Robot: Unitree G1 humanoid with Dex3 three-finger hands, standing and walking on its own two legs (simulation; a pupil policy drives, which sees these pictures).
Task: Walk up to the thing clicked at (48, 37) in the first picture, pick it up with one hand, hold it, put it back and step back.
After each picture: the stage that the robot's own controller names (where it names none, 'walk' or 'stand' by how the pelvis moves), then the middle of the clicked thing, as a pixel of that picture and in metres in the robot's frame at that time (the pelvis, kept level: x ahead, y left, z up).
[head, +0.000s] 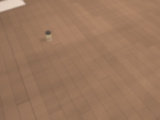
stand; (48, 36) +1.52 +0.40 -0.72
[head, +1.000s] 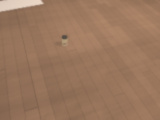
walk; (64, 40) +1.43 +0.16 -0.70
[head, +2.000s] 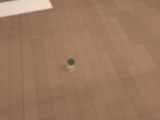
walk; (71, 65) +0.91 +0.11 -0.70
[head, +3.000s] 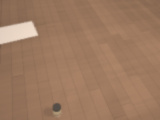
walk; (57, 110) +0.55 +0.17 -0.70
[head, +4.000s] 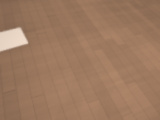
walk; out of the picture +0.41 +0.12 -0.72
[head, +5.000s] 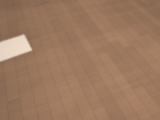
stand; out of the picture +0.35 +0.16 -0.72
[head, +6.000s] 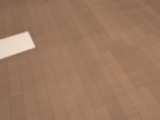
stand; out of the picture +0.35 +0.17 -0.72
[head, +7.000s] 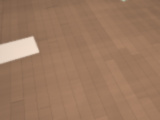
stand; out of the picture +0.32 +0.17 -0.72
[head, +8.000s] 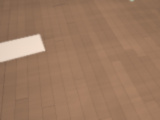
stand; out of the picture +0.31 +0.14 -0.72
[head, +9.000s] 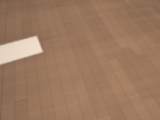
stand; out of the picture +0.32 +0.17 -0.72
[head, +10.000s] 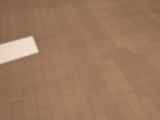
stand; out of the picture +0.31 +0.18 -0.72
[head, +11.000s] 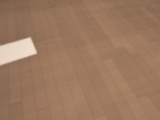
stand; out of the picture +0.31 +0.18 -0.72
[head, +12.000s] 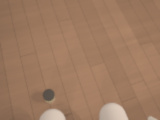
go down; (49, 96) +0.37 +0.15 -0.51
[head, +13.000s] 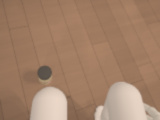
go down; (45, 75) +0.42 +0.14 -0.34
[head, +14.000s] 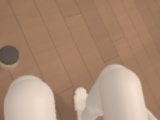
close in; (9, 58) +0.43 +0.17 -0.26
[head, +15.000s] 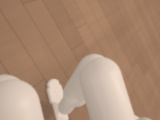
close; out of the picture +0.42 +0.19 -0.25
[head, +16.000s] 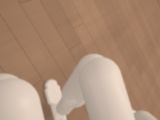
lift; out of the picture +0.42 +0.19 -0.24
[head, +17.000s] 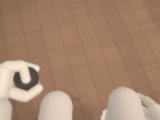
lift; (28, 83) +0.32 +0.19 -0.06
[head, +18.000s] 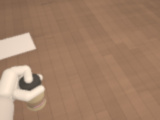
hold; (33, 92) +0.32 +0.17 +0.02
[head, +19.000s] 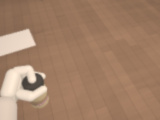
hold; (36, 91) +0.33 +0.17 +0.01
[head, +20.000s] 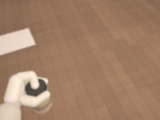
crouch; (39, 96) +0.31 +0.16 -0.01
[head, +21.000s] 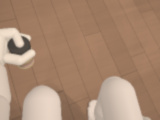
lower; (22, 53) +0.44 +0.17 -0.11
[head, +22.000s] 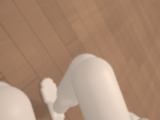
lower; out of the picture +0.46 +0.23 -0.24
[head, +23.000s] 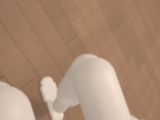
lower; out of the picture +0.46 +0.22 -0.25
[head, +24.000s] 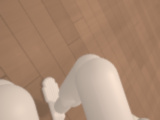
lower; out of the picture +0.45 +0.22 -0.25
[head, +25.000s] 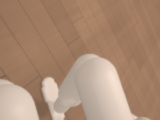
lower; out of the picture +0.45 +0.22 -0.25
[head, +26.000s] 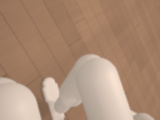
open; out of the picture +0.44 +0.19 -0.26
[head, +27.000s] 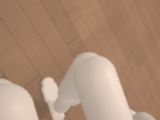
withdraw; out of the picture +0.43 +0.19 -0.25
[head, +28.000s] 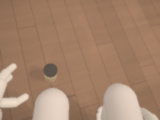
walk; (50, 72) +0.44 +0.12 -0.36
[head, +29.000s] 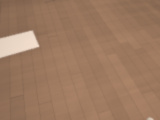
stand; out of the picture +0.34 +0.13 -0.66
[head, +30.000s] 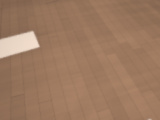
stand; out of the picture +0.36 +0.15 -0.67
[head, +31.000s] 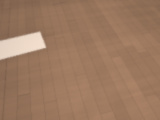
stand; out of the picture +0.36 +0.13 -0.70
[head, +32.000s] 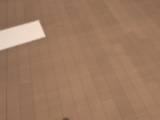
walk; out of the picture +0.38 +0.14 -0.71
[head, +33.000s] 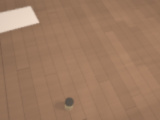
walk; (69, 104) +0.49 +0.04 -0.71
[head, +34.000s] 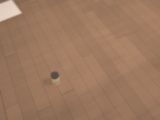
walk; (55, 78) +0.70 +0.22 -0.69
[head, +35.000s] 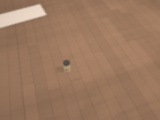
stand; (66, 66) +0.96 +0.20 -0.70
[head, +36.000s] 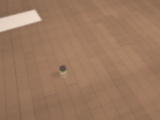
stand; (63, 71) +0.95 +0.19 -0.72
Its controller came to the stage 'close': yes
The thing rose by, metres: 0.72
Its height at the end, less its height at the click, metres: +0.00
